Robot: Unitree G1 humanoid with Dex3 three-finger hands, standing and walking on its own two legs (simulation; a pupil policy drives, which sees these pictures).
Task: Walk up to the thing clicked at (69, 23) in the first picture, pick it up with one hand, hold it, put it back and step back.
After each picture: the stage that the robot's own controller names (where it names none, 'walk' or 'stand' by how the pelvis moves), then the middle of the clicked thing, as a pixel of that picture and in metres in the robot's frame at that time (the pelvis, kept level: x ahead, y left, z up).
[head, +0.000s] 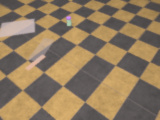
stand; (68, 21) +1.89 +0.26 -0.72
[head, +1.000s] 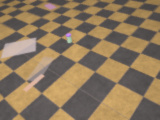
walk; (69, 38) +1.75 +0.39 -0.70
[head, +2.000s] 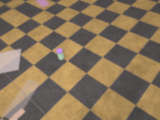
walk; (60, 54) +1.19 +0.41 -0.71
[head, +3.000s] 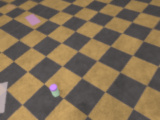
walk; (54, 90) +0.76 +0.39 -0.72
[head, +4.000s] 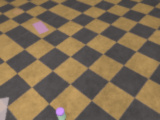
walk; (61, 114) +0.55 +0.28 -0.72
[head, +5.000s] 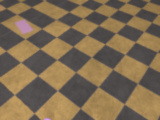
stand; out of the picture +0.44 +0.29 -0.71
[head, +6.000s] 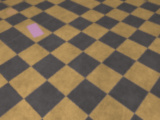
stand; out of the picture +0.41 +0.26 -0.72
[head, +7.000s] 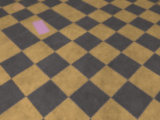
stand; out of the picture +0.39 +0.22 -0.72
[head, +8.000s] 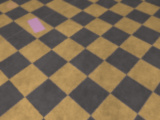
walk; out of the picture +0.37 +0.24 -0.72
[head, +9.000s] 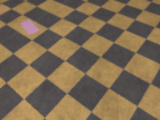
stand; out of the picture +0.37 +0.24 -0.71
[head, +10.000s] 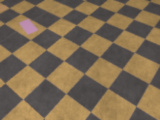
stand; out of the picture +0.37 +0.23 -0.72
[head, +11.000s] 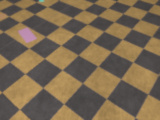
stand; out of the picture +0.32 +0.24 -0.72
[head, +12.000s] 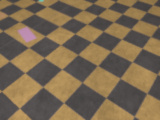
stand; out of the picture +0.34 +0.23 -0.72
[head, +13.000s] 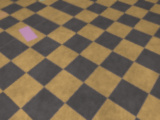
stand; out of the picture +0.33 +0.24 -0.72
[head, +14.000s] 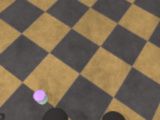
go down; (41, 97) +0.37 +0.25 -0.52
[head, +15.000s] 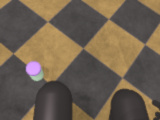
go down; (35, 71) +0.41 +0.28 -0.32
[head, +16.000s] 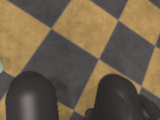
close in; out of the picture +0.37 +0.32 -0.24
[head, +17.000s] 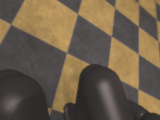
close; out of the picture +0.36 +0.33 -0.21
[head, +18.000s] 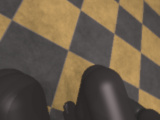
lift; out of the picture +0.35 +0.33 -0.22
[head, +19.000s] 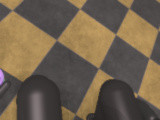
lift; out of the picture +0.30 +0.30 -0.12
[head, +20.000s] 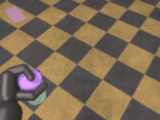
lift; (33, 88) +0.33 +0.19 +0.02
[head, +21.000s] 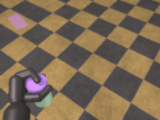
hold; (40, 91) +0.33 +0.18 -0.01
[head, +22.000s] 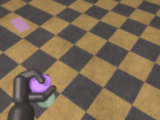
hold; (43, 91) +0.33 +0.17 +0.00
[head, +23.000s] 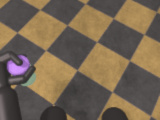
crouch; (23, 71) +0.39 +0.23 -0.07
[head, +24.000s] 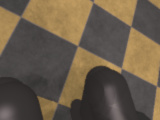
lower; out of the picture +0.38 +0.33 -0.22
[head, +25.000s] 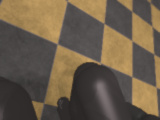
lower; out of the picture +0.39 +0.34 -0.21
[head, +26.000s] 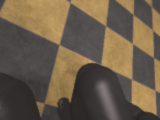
lower; out of the picture +0.38 +0.34 -0.22
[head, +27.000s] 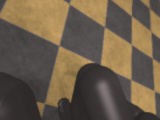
lower; out of the picture +0.38 +0.34 -0.22
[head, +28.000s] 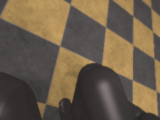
loosen; out of the picture +0.37 +0.34 -0.21
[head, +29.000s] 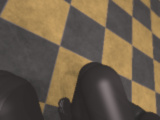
withdraw; out of the picture +0.36 +0.33 -0.22
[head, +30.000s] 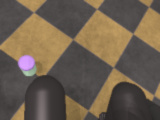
walk; (28, 66) +0.41 +0.28 -0.30
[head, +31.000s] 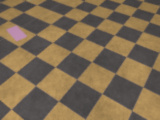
stand; out of the picture +0.34 +0.21 -0.65
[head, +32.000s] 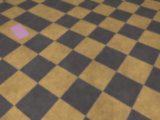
stand; out of the picture +0.36 +0.24 -0.67
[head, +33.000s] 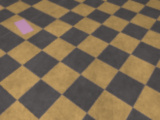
stand; out of the picture +0.36 +0.23 -0.68
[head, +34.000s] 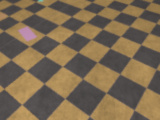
walk; out of the picture +0.37 +0.22 -0.72
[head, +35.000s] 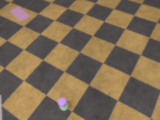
walk; (63, 104) +0.51 +0.24 -0.71
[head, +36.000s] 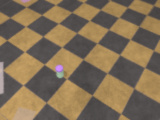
walk; (59, 71) +0.82 +0.21 -0.70
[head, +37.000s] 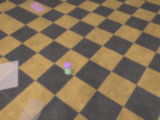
stand; (67, 68) +0.99 +0.22 -0.71
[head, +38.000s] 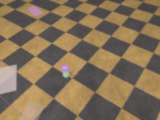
stand; (65, 71) +0.98 +0.23 -0.73
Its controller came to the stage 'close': yes
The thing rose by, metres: 0.70
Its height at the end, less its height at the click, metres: +0.00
